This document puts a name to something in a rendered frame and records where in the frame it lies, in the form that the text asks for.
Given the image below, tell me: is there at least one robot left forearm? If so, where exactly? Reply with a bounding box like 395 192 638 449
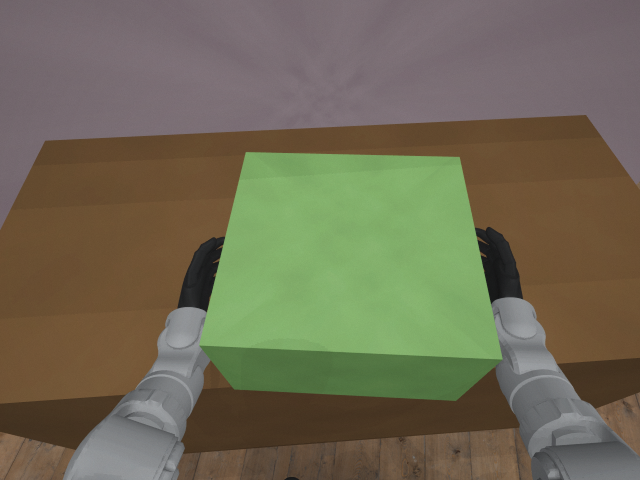
63 307 210 480

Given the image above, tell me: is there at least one right robot upper arm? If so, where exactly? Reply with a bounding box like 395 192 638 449
531 441 640 480

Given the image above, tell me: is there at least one left robot upper arm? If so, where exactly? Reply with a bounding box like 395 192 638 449
71 414 185 480

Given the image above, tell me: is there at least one carton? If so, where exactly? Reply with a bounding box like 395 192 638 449
199 152 503 401

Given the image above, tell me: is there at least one robot right forearm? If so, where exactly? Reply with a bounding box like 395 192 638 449
491 297 640 460

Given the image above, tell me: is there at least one robot left hand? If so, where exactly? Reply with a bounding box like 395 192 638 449
177 237 225 312

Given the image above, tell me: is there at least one pedestal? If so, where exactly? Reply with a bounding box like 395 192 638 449
0 115 640 454

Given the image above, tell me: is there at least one robot right hand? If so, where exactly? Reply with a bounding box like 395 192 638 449
475 227 523 304

